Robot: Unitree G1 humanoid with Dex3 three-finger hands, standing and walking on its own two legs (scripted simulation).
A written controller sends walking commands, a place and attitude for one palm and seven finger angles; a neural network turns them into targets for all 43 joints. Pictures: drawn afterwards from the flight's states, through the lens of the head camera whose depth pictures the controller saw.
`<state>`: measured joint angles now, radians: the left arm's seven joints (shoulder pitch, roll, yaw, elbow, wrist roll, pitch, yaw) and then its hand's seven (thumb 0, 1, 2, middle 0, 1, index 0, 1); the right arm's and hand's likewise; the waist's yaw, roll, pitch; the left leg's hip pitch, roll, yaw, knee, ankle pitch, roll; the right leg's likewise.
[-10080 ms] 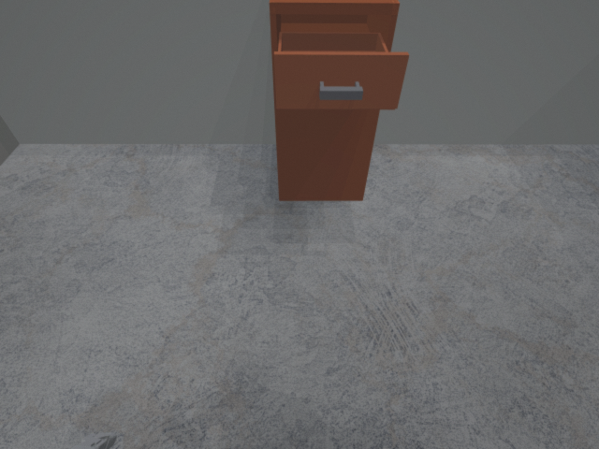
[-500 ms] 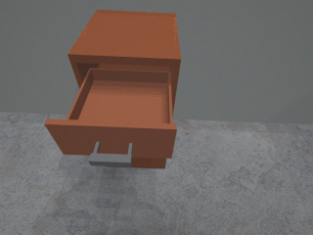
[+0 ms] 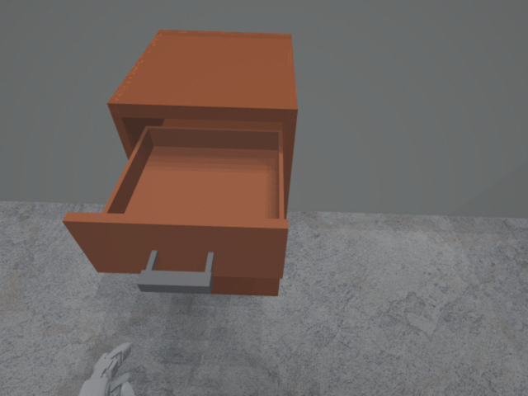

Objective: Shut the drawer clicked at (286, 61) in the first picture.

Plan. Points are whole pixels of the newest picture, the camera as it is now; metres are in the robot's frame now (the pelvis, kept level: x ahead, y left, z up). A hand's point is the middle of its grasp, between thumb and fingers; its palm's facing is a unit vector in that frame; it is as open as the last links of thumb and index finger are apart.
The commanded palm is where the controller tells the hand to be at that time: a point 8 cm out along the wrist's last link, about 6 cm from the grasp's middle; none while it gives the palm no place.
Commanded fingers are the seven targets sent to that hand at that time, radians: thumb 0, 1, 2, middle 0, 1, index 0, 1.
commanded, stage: raise the hand and make a fist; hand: left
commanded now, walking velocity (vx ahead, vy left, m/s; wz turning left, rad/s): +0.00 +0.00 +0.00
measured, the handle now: (179, 269) +0.33 +0.16 -0.01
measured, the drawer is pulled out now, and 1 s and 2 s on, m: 0.30 0.29 0.29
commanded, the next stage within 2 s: bring the fist close to the handle in 1.76 s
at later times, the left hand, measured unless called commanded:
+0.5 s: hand (168, 378) +0.16 +0.14 +0.00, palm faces +0.00 -1.00 -0.07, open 4.8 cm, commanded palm +0.12 +0.20 +0.00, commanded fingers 0.00 0.90 0.90 -0.86 -1.01 -0.86 -1.01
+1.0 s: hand (161, 362) +0.16 +0.14 +0.04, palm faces -0.01 -1.00 -0.03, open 3.1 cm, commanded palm +0.12 +0.19 +0.06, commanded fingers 0.00 0.90 0.90 -1.36 -1.56 -1.36 -1.56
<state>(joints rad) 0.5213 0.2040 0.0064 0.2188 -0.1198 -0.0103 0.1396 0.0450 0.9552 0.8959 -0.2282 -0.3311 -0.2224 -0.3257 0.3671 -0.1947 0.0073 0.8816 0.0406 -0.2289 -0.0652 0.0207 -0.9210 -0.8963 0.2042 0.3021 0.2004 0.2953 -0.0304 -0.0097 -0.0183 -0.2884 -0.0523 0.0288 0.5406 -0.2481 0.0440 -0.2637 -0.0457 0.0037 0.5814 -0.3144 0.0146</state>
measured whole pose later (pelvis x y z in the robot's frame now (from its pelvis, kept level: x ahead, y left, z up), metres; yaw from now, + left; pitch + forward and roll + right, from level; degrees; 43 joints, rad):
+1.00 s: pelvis +0.00 -0.02 -0.05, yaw +1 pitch +9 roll -2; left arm 0.71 0.20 0.04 -0.40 -0.22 -0.30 -0.17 0.02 0.90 0.90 -1.17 -1.35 -1.17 -1.35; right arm 0.24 -0.21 -0.02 0.47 0.05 -0.20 -0.04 0.02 -0.90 -0.90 0.20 0.30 0.20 0.30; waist 0.00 0.03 -0.14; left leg -0.70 0.00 -0.02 1.00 -0.46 0.02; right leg -0.62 0.00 -0.05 0.97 -0.50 0.00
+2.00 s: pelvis +0.02 -0.04 -0.03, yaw +2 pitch +5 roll -1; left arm 0.74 0.22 0.10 -0.42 -0.26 -0.23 -0.22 0.02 0.90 0.90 -1.40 -1.60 -1.40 -1.60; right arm 0.25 -0.22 0.01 0.50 0.07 -0.24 -0.06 0.02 -0.90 -0.90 0.20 0.30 0.20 0.30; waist 0.03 0.05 -0.14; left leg -0.55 0.01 -0.05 0.88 -0.43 -0.02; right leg -0.48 0.02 -0.07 0.86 -0.48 -0.03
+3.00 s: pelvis +0.01 -0.03 -0.08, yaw +1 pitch +15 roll -1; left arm 0.41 0.19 0.01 -0.15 -0.16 -0.34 -0.08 0.02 0.90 0.90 -1.40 -1.60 -1.40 -1.60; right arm 0.25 -0.23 0.01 0.47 0.02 -0.09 -0.01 0.02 -0.90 -0.90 0.20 0.30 0.20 0.30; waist -0.03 0.03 -0.15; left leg -0.88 0.01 -0.03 1.13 -0.51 0.01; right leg -0.81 0.01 -0.05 1.11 -0.56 -0.02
